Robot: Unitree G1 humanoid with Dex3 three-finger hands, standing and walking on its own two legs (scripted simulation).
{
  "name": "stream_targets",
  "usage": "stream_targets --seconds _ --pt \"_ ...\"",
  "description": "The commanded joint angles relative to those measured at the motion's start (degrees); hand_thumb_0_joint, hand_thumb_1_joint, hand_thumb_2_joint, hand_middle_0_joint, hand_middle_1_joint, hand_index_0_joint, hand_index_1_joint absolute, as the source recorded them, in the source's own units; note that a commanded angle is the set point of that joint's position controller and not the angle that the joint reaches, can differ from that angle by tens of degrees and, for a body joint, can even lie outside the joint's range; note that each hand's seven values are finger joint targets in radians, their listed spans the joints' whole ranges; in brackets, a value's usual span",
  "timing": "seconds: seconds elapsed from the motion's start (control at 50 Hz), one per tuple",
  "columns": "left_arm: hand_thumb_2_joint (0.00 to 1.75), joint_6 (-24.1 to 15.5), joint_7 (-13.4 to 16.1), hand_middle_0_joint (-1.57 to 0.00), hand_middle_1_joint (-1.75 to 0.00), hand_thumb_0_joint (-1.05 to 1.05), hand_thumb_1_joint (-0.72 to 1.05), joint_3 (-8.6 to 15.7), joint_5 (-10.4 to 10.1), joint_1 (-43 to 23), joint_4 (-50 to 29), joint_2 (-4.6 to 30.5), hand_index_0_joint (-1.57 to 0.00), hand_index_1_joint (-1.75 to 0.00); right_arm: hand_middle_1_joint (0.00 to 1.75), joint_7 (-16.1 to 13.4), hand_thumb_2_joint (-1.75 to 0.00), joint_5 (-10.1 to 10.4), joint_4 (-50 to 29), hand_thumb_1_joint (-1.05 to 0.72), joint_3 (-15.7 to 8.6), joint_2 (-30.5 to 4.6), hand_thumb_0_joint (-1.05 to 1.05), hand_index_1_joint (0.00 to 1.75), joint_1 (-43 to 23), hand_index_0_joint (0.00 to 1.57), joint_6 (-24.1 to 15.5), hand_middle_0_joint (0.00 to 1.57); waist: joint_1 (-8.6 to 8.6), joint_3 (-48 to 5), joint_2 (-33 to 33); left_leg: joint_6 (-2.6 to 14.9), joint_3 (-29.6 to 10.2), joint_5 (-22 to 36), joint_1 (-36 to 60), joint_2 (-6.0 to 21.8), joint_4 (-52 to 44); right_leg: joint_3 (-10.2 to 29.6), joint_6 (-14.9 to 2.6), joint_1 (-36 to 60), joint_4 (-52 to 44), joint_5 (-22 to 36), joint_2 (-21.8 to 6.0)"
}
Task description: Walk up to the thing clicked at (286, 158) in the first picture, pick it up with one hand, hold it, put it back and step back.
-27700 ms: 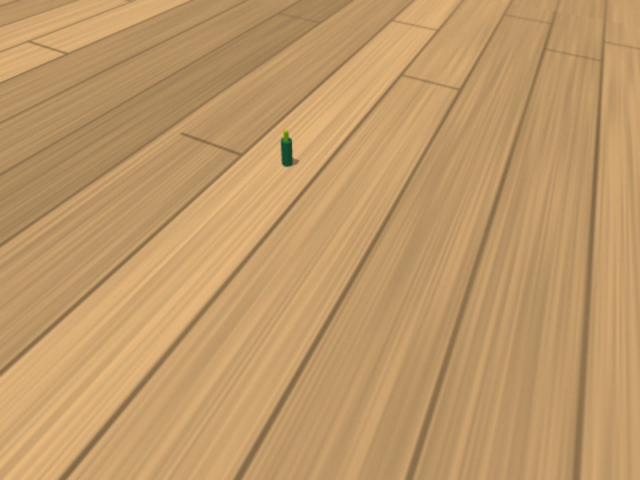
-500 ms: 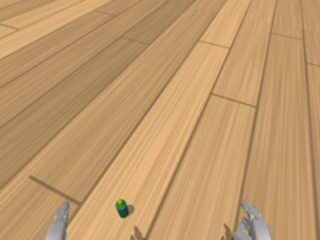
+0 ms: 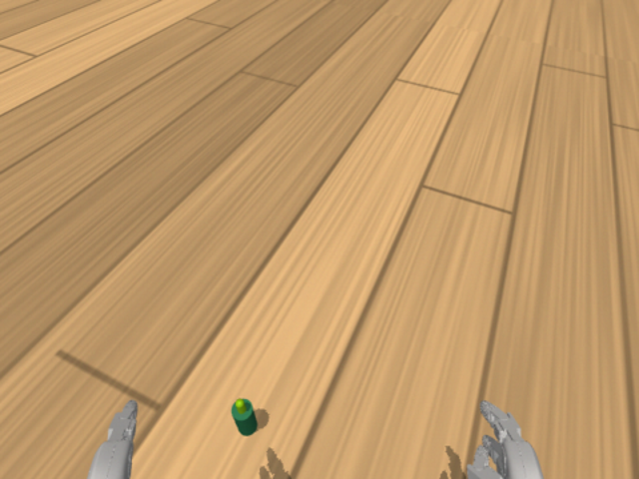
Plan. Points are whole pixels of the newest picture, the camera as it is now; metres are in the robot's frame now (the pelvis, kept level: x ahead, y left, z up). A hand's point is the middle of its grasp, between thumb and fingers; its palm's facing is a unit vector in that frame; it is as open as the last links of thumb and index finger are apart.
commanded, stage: stand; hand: left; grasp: from the side
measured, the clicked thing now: (243, 414) +0.41 +0.18 -0.63
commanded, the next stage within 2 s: none
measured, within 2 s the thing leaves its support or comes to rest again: neither
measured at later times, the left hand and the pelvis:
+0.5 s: hand out of the picture +0.15 +0.20 -0.09, palm faces -0.01 -0.95 -0.33, open 9.8 cm; pelvis -0.01 +0.00 +0.01, yaw +1 degrees
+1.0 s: hand out of the picture +0.02 +0.26 -0.11, palm faces +0.00 -0.94 -0.34, open 7.4 cm; pelvis -0.01 +0.01 +0.05, yaw +1 degrees
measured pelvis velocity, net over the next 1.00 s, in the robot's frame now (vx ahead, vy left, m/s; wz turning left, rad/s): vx -0.01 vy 0.01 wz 0.02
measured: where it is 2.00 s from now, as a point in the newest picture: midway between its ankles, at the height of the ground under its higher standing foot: outside the picture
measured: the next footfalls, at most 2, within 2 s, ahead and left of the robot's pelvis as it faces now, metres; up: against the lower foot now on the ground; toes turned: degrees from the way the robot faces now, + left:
none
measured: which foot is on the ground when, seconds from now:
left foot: down 0.00-1.00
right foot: down 0.00-1.00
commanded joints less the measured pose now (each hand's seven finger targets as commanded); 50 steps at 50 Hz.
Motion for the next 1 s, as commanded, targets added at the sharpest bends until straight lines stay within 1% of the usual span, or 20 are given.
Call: stream_targets --seconds 0.0,0.06,0.1,0.12,0.26,0.34,0.36,0.38,0.42,0.48,0.56,0.6,0.62,0.64,0.72,0.76,0.82,0.9,0.94,0.98 --pt "0.07 -3.11 0.35 -0.05 -0.06 0.00 -0.53 2.95 0.24 -1.85 -11.35 5.44 -0.05 -0.06 0.30 -0.59 -0.90 -0.09 -9.21 -0.90 -2.58 -6.66 0.00 0.30 -3.55 0.20 -2.85 0.20 -0.18 -5.19 0.86 0.79 1.04 13.08 5.30 -1.96 -8.49 -1.14 -1.06 2.13 -8.27 12.73 1.88" --pt "0.07 -2.77 0.53 -0.05 -0.06 0.00 -0.53 3.38 0.39 -1.03 -10.38 5.44 -0.05 -0.06 0.30 -0.69 -0.90 -0.14 -8.99 -0.90 -2.97 -6.87 0.00 0.30 -3.04 0.20 -2.81 0.20 -0.06 -7.05 0.18 0.75 0.82 14.42 6.18 -1.78 -8.31 -1.30 -1.05 2.88 -7.76 13.76 2.02" --pt "0.23 -2.91 0.53 -0.20 -0.22 0.00 -0.37 3.42 0.35 -1.33 -10.56 5.76 -0.20 -0.22 0.30 -0.71 -0.90 -0.12 -9.13 -0.90 -2.78 -6.72 0.00 0.30 -3.43 0.20 -2.61 0.20 -0.06 -5.89 0.34 0.76 0.94 14.39 5.90 -1.87 -8.25 -1.28 -1.03 2.87 -8.06 13.71 1.87" --pt "0.31 -2.86 0.64 -0.20 -0.30 0.00 -0.29 2.86 0.33 -1.55 -11.03 5.41 -0.20 -0.30 0.30 -0.70 -0.90 -0.08 -9.31 -0.90 -2.66 -6.69 0.00 0.30 -3.91 0.20 -2.73 0.20 -0.12 -5.67 -0.34 0.74 0.91 14.17 5.84 -1.86 -8.36 -1.33 -1.03 2.90 -8.28 13.56 1.92" --pt "0.87 -2.80 0.59 -0.20 -0.30 0.00 0.27 2.59 0.37 -1.51 -10.41 5.05 -0.20 -0.30 0.30 -0.64 -0.90 -0.11 -9.39 -0.90 -2.70 -6.73 0.00 0.30 -3.66 0.20 -2.61 0.20 -0.19 -4.80 -0.03 0.68 0.81 12.38 5.72 -1.83 -9.02 -1.63 -1.15 2.17 -8.37 11.67 2.02" --pt "0.90 -2.74 0.62 -0.20 -0.30 0.00 0.59 3.29 0.36 -0.60 -10.46 5.55 -0.20 -0.30 0.30 -0.80 -0.90 -0.16 -9.12 -0.90 -2.85 -6.78 0.00 0.30 -3.27 0.20 -2.59 0.20 0.01 -6.47 0.23 0.74 0.88 14.29 6.36 -1.84 -8.43 -1.35 -1.13 2.98 -8.10 13.56 1.94" --pt "0.90 -8.73 -2.15 -0.20 -0.30 0.00 0.67 5.82 5.69 -10.92 9.64 13.74 -0.20 -0.30 0.30 2.62 -0.90 -6.21 3.01 -0.90 -4.91 -15.01 0.00 0.30 -6.29 0.20 1.17 0.20 2.19 2.07 -4.04 3.09 -2.21 19.28 6.02 -0.29 -10.78 3.48 -4.23 9.89 -10.73 14.13 -3.69" --pt "0.90 -11.29 -3.59 -0.20 -0.30 0.00 0.75 6.15 6.17 -8.91 14.46 14.31 -0.20 -0.30 0.30 4.34 -0.90 -6.55 4.95 -0.90 -5.45 -14.40 0.00 0.30 -5.76 0.20 2.51 0.20 2.09 -1.75 -6.12 4.05 -0.97 21.27 9.06 -0.05 -9.69 5.18 -5.54 11.98 -10.66 19.61 -4.61" --pt "0.90 -13.81 -5.03 -0.20 -0.30 0.00 0.90 5.14 4.75 -8.73 18.84 15.19 -0.20 -0.30 0.30 5.88 -0.90 -5.16 5.71 -0.90 -5.71 -14.60 0.00 0.30 -5.90 0.20 3.51 0.20 1.78 -2.87 -2.34 4.96 -2.56 23.15 12.33 -0.02 -11.20 6.31 -5.81 12.58 -10.76 21.44 -4.54" --pt "0.90 -14.84 -5.92 -0.20 -0.30 0.00 0.90 4.87 3.14 -13.21 25.35 14.78 -0.20 -0.30 0.30 7.99 -0.90 -3.60 8.46 -0.90 -5.55 -13.71 0.00 0.30 -6.66 0.20 3.68 0.20 2.23 -0.42 -2.12 4.64 -3.29 16.51 13.60 -0.22 -15.61 5.70 -4.63 11.36 -13.12 14.33 -4.44" --pt "0.90 -15.86 -6.05 -0.20 -0.30 0.00 0.90 4.59 3.15 -15.14 33.59 15.90 -0.20 -0.30 0.30 8.84 -0.90 -3.51 12.55 -0.90 -5.77 -13.87 0.00 0.30 -7.61 0.20 4.48 0.20 1.84 2.92 -2.32 4.25 -3.73 12.34 14.66 -0.21 -20.02 5.97 -4.03 12.37 -18.43 10.13 -5.02" --pt "0.90 -16.04 -6.12 -0.20 -0.30 0.00 0.90 4.51 2.80 -16.14 36.60 15.57 -0.20 -0.30 0.30 8.88 -0.90 -3.53 14.55 -0.90 -5.76 -14.51 0.00 0.30 -7.16 0.20 4.74 0.20 1.72 2.84 0.83 4.33 -5.07 12.01 15.98 0.72 -23.33 4.77 -3.51 14.16 -18.62 10.86 -4.28" --pt "0.90 -16.07 -6.11 -0.20 -0.30 0.00 0.90 4.37 2.78 -15.46 38.34 15.47 -0.20 -0.30 0.30 8.92 -0.90 -3.48 15.50 -0.90 -5.82 -14.99 0.00 0.30 -8.08 0.20 4.92 0.20 2.37 4.27 1.32 4.25 -5.94 10.18 15.50 1.14 -25.05 4.28 -3.35 14.93 -19.84 10.50 -4.07" --pt "0.90 -16.30 -6.08 -0.20 -0.30 0.00 0.90 4.41 2.71 -15.49 39.98 15.65 -0.20 -0.30 0.30 8.92 -0.90 -3.35 16.16 -0.90 -5.72 -14.58 0.00 0.30 -8.17 0.20 5.00 0.20 2.42 2.49 -0.19 4.22 -5.69 14.26 17.03 1.19 -24.58 4.23 -3.22 17.63 -20.07 13.41 -4.60" --pt "0.90 -15.93 -5.99 -0.20 -0.30 0.00 0.90 3.82 2.21 -15.15 45.83 15.88 -0.20 -0.30 0.30 8.78 -0.90 -2.98 19.76 -0.90 -5.44 -15.93 0.00 0.30 -8.18 0.20 5.18 0.20 2.55 4.65 1.44 3.61 -7.06 13.64 19.14 2.30 -30.85 3.53 -2.41 19.87 -23.31 13.39 -4.19" --pt "0.90 -15.94 -6.06 -0.20 -0.30 0.00 0.90 3.73 1.98 -15.55 48.29 16.56 -0.20 -0.30 0.30 8.67 -0.90 -2.66 21.59 -0.90 -5.21 -16.48 0.00 0.30 -7.67 0.20 5.31 0.20 2.10 4.14 0.93 3.24 -6.37 18.42 21.47 2.44 -31.16 4.02 -2.39 21.90 -25.01 16.57 -4.90" --pt "0.90 -15.68 -6.01 -0.20 -0.30 0.00 0.90 3.37 1.98 -15.79 51.74 17.03 -0.20 -0.30 0.30 8.56 -0.90 -2.33 24.21 -0.90 -5.11 -17.20 0.00 0.30 -8.00 0.20 5.79 0.20 2.09 6.38 0.73 2.80 -6.74 14.38 21.46 2.61 -34.28 3.84 -2.01 22.84 -27.63 14.54 -5.12" --pt "0.90 -15.62 -6.10 -0.20 -0.30 0.00 0.90 3.00 1.89 -16.94 55.12 17.94 -0.20 -0.30 0.30 8.59 -0.90 -1.95 26.89 -0.90 -4.96 -17.48 0.00 0.30 -8.15 0.20 6.20 0.20 1.59 8.12 0.06 2.38 -6.55 12.79 22.14 2.47 -36.50 4.14 -1.81 23.22 -30.34 12.89 -5.51" --pt "0.90 -15.76 -6.03 -0.20 -0.30 0.00 0.90 2.83 2.00 -16.75 56.60 17.86 -0.20 -0.30 0.30 8.64 -0.90 -1.96 27.91 -0.90 -4.89 -17.18 0.00 0.30 -8.57 0.20 6.25 0.20 1.93 7.28 -0.74 2.43 -6.22 16.16 23.85 2.62 -35.97 4.28 -1.83 24.12 -31.34 14.68 -6.18" --pt "0.90 -15.76 -6.09 -0.20 -0.30 0.00 0.90 2.73 1.98 -17.07 57.78 18.26 -0.20 -0.30 0.30 8.66 -0.90 -1.86 28.82 -0.90 -4.84 -17.15 0.00 0.30 -8.45 0.20 6.38 0.20 1.70 8.29 -2.03 2.07 -6.05 15.03 24.42 2.44 -36.93 4.26 -1.63 23.17 -32.49 12.47 -5.95"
